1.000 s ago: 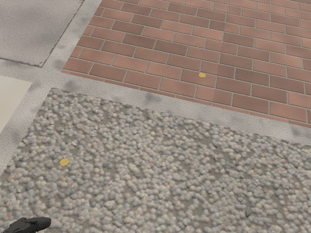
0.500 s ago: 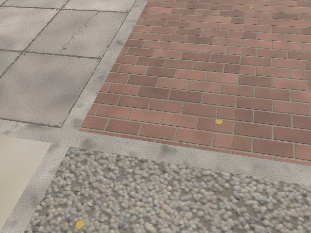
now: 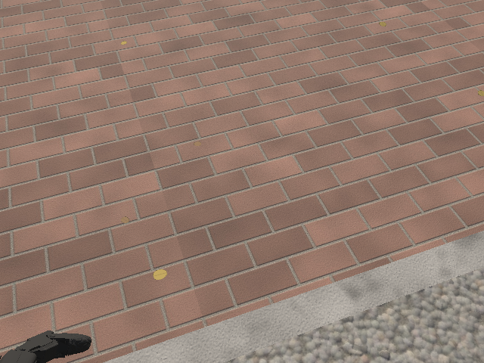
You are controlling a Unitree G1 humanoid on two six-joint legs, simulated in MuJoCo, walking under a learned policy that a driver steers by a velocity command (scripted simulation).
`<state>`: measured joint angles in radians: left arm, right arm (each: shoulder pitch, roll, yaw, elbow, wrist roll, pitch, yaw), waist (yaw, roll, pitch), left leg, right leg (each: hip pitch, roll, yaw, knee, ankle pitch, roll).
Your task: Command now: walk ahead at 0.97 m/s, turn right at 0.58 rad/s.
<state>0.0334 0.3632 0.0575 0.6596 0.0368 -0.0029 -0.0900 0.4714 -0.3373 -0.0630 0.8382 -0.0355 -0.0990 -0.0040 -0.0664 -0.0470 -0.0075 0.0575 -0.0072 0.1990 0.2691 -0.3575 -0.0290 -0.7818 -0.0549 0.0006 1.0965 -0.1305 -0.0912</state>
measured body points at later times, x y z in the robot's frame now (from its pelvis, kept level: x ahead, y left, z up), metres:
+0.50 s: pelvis +0.47 -0.03 -0.01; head +0.50 -0.03 +0.44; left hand +0.40 +0.24 -0.14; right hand +0.66 -0.27 -0.12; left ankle +0.67 +0.10 -0.67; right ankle +0.30 -0.10 -0.73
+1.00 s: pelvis +0.94 +0.07 -0.01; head +0.98 +0.10 +0.44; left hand +1.09 +0.39 -0.05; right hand +1.07 -0.21 -0.12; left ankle +0.73 +0.03 -0.73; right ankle +1.19 +0.04 -0.71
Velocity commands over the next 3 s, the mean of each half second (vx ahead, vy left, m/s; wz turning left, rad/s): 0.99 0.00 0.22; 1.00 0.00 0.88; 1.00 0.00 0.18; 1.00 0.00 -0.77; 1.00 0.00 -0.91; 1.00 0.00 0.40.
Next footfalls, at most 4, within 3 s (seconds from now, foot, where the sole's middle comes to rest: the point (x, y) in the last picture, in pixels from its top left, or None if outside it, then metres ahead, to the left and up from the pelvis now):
0.14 right None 0.34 -0.10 -0.77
0.60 left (222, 274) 0.76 0.04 -0.77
1.02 right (209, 164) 1.22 0.07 -0.77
1.46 left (94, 142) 1.36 0.51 -0.77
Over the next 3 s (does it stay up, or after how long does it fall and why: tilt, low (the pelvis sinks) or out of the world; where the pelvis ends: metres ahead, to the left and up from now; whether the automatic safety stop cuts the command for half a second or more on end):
stays up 2.59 0.65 0.00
